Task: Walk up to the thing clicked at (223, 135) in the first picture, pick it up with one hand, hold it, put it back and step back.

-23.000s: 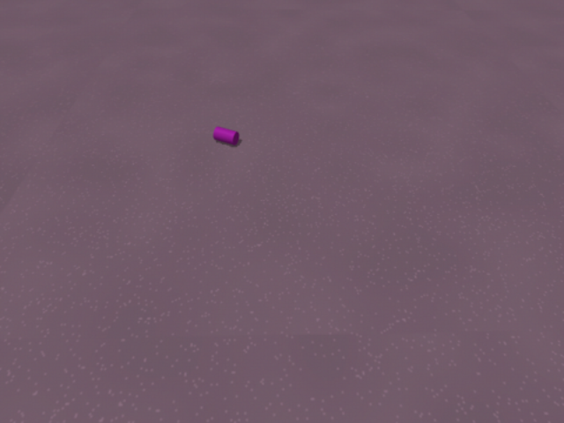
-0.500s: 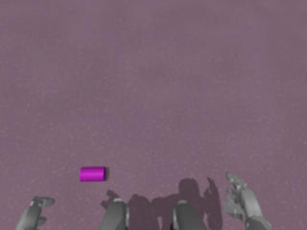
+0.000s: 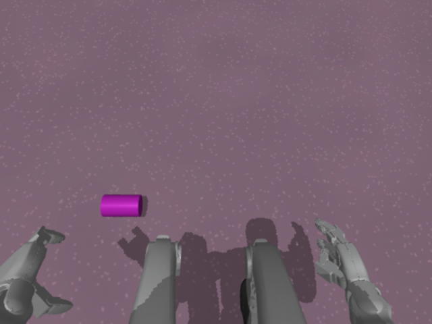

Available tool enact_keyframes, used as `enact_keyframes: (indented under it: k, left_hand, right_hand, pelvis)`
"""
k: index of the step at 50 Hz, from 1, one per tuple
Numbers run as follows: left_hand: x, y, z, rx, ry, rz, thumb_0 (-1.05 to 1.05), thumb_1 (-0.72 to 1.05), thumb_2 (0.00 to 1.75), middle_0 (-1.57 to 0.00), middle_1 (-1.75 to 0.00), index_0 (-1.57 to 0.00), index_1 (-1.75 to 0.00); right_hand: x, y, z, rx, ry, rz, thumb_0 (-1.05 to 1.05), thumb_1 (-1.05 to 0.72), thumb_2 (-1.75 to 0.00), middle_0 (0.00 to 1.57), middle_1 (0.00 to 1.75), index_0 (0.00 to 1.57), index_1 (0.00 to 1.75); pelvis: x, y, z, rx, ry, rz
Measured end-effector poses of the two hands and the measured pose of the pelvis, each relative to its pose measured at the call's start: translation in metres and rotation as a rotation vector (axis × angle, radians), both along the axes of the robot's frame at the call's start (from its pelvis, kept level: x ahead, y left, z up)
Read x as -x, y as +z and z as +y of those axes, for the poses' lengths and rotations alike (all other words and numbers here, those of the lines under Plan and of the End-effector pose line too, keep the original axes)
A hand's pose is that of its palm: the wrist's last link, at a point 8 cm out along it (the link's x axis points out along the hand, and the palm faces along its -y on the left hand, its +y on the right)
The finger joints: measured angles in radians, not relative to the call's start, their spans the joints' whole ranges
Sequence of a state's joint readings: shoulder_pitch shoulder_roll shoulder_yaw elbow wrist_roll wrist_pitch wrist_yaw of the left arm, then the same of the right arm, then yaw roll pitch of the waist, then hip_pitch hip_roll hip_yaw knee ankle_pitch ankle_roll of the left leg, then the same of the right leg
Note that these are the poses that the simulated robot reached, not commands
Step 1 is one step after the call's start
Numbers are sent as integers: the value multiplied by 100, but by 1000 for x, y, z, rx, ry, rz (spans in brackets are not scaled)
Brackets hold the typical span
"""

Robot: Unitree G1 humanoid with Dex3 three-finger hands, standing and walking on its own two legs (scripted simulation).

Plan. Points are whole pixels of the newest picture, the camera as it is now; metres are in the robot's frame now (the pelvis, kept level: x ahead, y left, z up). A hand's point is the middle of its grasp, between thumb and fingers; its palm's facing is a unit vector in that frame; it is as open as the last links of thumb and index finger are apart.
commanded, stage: rise first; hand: left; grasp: from above
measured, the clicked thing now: (122, 205) +0.42 +0.31 -0.52
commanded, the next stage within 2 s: approach in 1.46 s
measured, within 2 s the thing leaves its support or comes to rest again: neither
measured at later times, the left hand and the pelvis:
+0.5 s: hand (78, 234) +0.29 +0.34 -0.29, palm faces -0.51 -0.24 -0.82, open 13.9 cm; pelvis -0.05 +0.00 -0.17, yaw -4 degrees
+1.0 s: hand (86, 219) +0.34 +0.35 -0.35, palm faces -0.45 -0.08 -0.89, open 13.9 cm; pelvis -0.05 +0.03 -0.21, yaw -6 degrees
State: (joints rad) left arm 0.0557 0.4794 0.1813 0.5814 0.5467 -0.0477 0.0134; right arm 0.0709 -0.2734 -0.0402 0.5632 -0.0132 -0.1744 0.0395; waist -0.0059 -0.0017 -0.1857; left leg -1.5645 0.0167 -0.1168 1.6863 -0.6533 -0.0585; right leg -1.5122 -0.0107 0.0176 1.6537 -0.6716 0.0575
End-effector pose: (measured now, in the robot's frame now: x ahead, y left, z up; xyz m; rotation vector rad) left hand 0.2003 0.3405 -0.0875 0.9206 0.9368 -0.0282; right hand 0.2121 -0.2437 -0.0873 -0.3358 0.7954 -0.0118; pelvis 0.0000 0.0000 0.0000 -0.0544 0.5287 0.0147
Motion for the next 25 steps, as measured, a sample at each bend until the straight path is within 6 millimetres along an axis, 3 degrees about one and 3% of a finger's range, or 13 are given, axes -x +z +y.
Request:
enact_keyframes:
  k: [8, 14, 19, 25]
  left_hand:
    - [-60, -65, 2, -122, -240, -127, 0, -51, 93, -20, -93, -18, -95]
    - [-85, -103, 3, -191, -306, -146, 0, -51, 96, -17, -97, -16, -98]
    - [-95, -126, 8, -230, -371, -124, 0, -51, 98, -16, -97, -15, -98]
    - [-102, -151, 13, -232, -469, -116, 0, -50, 99, -14, -96, -13, -97]
  right_hand:
    - [34, -93, -21, 43, -42, 125, 1, -97, -92, 21, 29, 21, 30]
    - [79, -153, -26, 33, -80, 267, 1, -95, -92, 20, 29, 20, 30]
    - [116, -184, -26, 32, -104, 370, 1, -95, -91, 20, 29, 20, 30]
    - [147, -204, -28, 54, -122, 447, 1, -92, -91, 21, 29, 21, 30]
  pelvis:
    - [19, -76, 1, 13, -18, 55]
    - [34, -117, 1, 17, -32, 62]
    - [43, -144, 0, 20, -42, 53]
    - [49, -169, 2, 32, -48, 34]
